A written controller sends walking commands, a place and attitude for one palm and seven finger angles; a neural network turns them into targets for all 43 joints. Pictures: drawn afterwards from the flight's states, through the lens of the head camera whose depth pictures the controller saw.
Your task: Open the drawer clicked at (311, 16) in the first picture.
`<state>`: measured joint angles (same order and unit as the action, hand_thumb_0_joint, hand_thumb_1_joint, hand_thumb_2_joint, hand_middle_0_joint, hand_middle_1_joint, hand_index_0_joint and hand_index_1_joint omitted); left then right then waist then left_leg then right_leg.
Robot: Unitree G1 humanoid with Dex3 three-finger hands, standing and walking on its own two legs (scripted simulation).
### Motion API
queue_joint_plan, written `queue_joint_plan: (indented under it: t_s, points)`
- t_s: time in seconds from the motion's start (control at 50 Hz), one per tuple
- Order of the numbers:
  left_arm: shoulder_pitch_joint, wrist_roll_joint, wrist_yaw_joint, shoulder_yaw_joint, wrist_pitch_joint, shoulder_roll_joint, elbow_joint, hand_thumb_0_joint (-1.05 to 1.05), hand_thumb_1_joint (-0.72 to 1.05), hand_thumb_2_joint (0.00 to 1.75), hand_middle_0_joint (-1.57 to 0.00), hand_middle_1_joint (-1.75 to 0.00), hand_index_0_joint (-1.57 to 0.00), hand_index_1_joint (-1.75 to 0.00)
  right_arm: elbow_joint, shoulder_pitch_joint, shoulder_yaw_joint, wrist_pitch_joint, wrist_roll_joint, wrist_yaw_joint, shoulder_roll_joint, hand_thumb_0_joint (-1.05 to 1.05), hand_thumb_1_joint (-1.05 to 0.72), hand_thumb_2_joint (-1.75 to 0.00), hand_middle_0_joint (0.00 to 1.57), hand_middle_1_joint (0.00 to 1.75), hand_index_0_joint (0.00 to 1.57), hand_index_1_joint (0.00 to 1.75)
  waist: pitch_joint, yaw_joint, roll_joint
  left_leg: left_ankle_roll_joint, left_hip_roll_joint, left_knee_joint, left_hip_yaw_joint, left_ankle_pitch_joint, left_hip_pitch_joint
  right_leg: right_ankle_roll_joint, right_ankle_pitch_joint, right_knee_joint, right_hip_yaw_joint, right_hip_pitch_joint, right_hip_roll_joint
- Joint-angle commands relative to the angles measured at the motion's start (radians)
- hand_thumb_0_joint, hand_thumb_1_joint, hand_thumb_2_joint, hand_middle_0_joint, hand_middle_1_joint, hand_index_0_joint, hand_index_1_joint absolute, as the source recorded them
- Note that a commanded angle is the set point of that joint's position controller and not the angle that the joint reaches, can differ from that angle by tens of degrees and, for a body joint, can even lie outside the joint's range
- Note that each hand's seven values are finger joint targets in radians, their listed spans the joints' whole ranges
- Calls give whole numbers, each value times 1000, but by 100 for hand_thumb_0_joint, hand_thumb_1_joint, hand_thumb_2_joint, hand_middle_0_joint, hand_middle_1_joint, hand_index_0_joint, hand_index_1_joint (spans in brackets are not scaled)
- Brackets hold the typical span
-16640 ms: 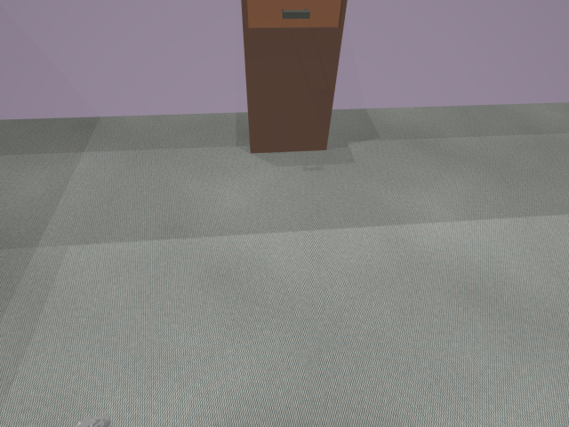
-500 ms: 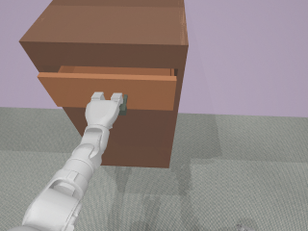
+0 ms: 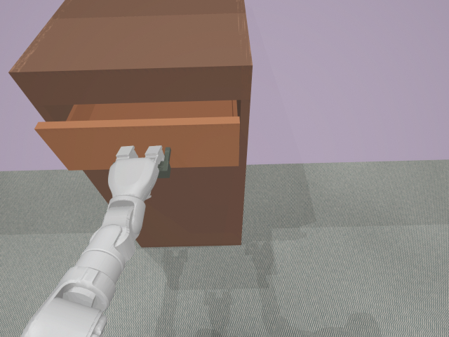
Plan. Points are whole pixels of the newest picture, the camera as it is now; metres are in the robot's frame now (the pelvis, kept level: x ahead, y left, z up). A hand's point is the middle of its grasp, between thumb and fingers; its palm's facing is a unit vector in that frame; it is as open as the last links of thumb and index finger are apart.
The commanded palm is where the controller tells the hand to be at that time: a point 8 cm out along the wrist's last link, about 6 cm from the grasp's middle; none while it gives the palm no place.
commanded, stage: pull the drawer open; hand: left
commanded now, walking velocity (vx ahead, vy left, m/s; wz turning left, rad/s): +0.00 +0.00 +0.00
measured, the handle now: (143, 161) +0.46 +0.17 +0.02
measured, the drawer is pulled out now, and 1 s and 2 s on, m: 0.06 0.24 0.30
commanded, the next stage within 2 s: open the thumb to release the handle in 1.68 s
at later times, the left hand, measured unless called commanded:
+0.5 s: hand (135, 239) +0.30 +0.16 +0.00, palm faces +0.02 -0.08 -1.00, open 5.8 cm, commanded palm +0.28 +0.17 +0.06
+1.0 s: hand (128, 278) +0.23 +0.16 +0.00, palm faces +0.01 -0.13 -0.99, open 5.9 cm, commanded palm +0.18 +0.17 +0.06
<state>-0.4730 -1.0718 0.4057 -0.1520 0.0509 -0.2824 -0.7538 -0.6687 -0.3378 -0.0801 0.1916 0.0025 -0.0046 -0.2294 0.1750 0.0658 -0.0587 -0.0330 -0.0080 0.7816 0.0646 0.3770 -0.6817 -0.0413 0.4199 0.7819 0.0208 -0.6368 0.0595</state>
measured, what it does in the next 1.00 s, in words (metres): stands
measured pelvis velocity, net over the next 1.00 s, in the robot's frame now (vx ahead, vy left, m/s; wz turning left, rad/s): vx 0.00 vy -0.01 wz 0.00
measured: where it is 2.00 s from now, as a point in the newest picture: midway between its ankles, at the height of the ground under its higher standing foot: outside the picture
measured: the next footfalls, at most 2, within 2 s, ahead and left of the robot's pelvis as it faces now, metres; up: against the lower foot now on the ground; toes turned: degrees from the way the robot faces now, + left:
none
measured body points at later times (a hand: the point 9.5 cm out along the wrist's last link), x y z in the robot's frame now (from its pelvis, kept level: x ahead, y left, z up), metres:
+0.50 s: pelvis +0.00 -0.01 +0.00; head +0.02 -0.03 +0.45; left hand +0.29 +0.17 +0.05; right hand +0.23 -0.21 -0.10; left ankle -0.01 +0.10 -0.70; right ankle -0.03 -0.10 -0.70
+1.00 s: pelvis +0.00 -0.01 +0.00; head +0.03 -0.05 +0.45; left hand +0.23 +0.17 +0.06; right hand +0.15 -0.27 -0.12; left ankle -0.01 +0.10 -0.70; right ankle -0.03 -0.10 -0.70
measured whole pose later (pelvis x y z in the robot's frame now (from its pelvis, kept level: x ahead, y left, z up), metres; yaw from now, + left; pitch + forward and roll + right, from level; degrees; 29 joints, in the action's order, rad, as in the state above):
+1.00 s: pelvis +0.00 -0.01 +0.00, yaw +0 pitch +11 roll +2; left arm 0.32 -1.08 0.41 -0.18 0.04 -0.30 0.01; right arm -0.58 -0.19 -0.06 0.14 -0.03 -0.04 -0.25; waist 0.14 0.00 -0.05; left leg -0.01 0.00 0.78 0.08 0.39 -0.58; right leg -0.06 0.45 0.83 0.03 -0.56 0.06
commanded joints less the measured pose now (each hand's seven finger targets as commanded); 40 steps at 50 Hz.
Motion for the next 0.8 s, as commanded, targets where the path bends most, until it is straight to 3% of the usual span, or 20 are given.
queue_joint_plan:
  t_s: [0.0,0.06,0.18,0.2,0.24,0.26,0.28,0.32,0.36,0.4,0.44,0.46,0.52,0.56,0.6,0.64,0.7,0.74,0.78]
  points:
    - [-41,24,32,21,2,-84,327,0,90,90,-40,-135,-40,-135,160,85,-36,-43,6,-4,-128,0,-90,-90,20,30,20,30,320,-64,89,-16,32,-58,-23,-431,258,-7,-537,-97,-4,229,-1]
    - [63,21,37,32,24,-96,430,0,90,90,-40,-135,-40,-135,172,113,-33,-47,5,-11,-128,0,-90,-90,20,30,20,30,307,-74,79,-15,26,-62,-26,-470,290,-8,-548,-95,-4,232,0]
    - [226,15,33,-6,56,-60,604,0,90,90,-40,-135,-40,-135,199,185,-26,-59,4,-26,-115,0,-90,-90,20,30,20,30,260,-76,67,-10,19,-58,-40,-518,349,-6,-533,-90,-11,208,0]
    - [245,10,33,-13,57,-56,629,0,90,90,-40,-135,-40,-135,203,197,-23,-61,2,-28,-113,0,-90,-90,20,30,20,30,259,-75,87,-11,19,-55,-43,-518,352,-4,-534,-87,-12,208,-1]
    - [295,10,31,-10,52,-62,693,0,90,90,-40,-135,-40,-135,216,223,-18,-66,1,-31,-110,0,-90,-90,20,30,20,30,265,-88,63,-7,18,-52,-48,-544,373,-8,-535,-80,-10,212,-3]
    - [121,-3,34,-58,55,-42,672,0,90,90,-40,-135,-40,-135,191,224,-9,-64,-2,-25,-111,0,-90,-90,20,30,20,30,214,-38,73,-8,21,-41,-53,-483,360,-2,-505,-82,-16,156,-6]
    - [33,-16,38,-48,54,-54,636,0,90,90,-40,-135,-40,-135,175,224,-9,-66,-3,-16,-106,0,-90,-90,20,30,20,30,180,-28,79,-7,22,-38,-57,-418,345,-2,-440,-83,-20,115,-4]
    - [74,-33,41,-44,54,-60,619,0,90,90,-40,-135,-40,-135,182,244,-4,-73,-8,-10,-101,0,-90,-90,20,30,20,30,201,-58,62,-8,31,-41,-51,-369,350,-7,-395,-84,-18,117,-4]
    - [70,-36,39,-55,52,-55,627,0,90,90,-40,-135,-40,-135,184,259,0,-71,-9,-8,-96,0,-90,-90,20,30,20,30,221,-66,56,-7,36,-37,-54,-377,361,-10,-403,-79,-16,125,-6]
    - [74,-31,26,-73,52,-37,611,0,90,90,-40,-135,-40,-135,187,278,4,-70,-8,-5,-89,0,-90,-90,20,30,20,30,203,-67,63,-6,40,-34,-54,-358,352,-10,-393,-84,-15,120,-7]
    - [61,-25,16,-47,44,-72,626,0,90,90,-40,-135,-40,-135,190,284,7,-68,-10,0,-91,0,-90,-90,20,30,20,30,234,-72,86,-7,42,-31,-55,-363,348,-9,-418,-84,-2,153,-9]
    - [59,-21,9,-65,41,-54,621,0,90,90,-40,-135,-40,-135,195,289,11,-68,-9,3,-85,0,-90,-90,20,30,20,30,227,-72,89,-8,47,-32,-52,-345,335,-5,-421,-86,0,157,-15]
    - [52,-16,0,-29,26,-89,596,0,90,90,-40,-135,-40,-135,193,296,18,-71,-11,13,-82,0,-90,-90,20,30,20,30,201,-77,97,-7,50,-35,-50,-307,305,-3,-405,-91,7,156,-16]
    - [47,-11,-4,-39,13,-78,612,0,90,90,-40,-135,-40,-135,197,291,19,-75,-12,15,-81,0,-90,-90,20,30,20,30,215,-78,72,-9,51,-33,-49,-308,304,-3,-411,-91,11,160,-19]
    - [50,-12,0,-10,3,-104,590,0,90,90,-40,-135,-40,-135,190,283,18,-78,-15,20,-79,0,-90,-90,20,30,20,30,219,-80,91,-8,54,-28,-48,-297,281,0,-428,-88,18,172,-22]
    - [166,-10,0,27,-4,-123,611,0,90,90,-40,-135,-40,-135,204,287,15,-82,-16,16,-84,0,-90,-90,20,30,20,30,251,-108,94,-5,56,-35,-47,-312,276,-2,-462,-89,30,212,-21]
    - [312,7,3,30,-14,-111,667,0,90,90,-40,-135,-40,-135,222,294,14,-87,-14,6,-78,0,-90,-90,20,30,20,30,243,-122,89,-2,60,-41,-38,-307,254,3,-526,-88,46,249,-30]
    - [436,15,8,76,-21,-143,724,0,90,90,-40,-135,-40,-135,235,302,13,-91,-16,-2,-85,0,-90,-90,20,30,20,30,265,-140,116,2,61,-49,-39,-323,239,5,-594,-80,60,294,-34]
    - [519,22,15,41,-20,-106,787,0,90,90,-40,-135,-40,-135,247,304,14,-94,-15,-13,-83,0,-90,-90,20,30,20,30,219,-134,101,3,58,-54,-36,-315,228,2,-574,-75,52,268,-34]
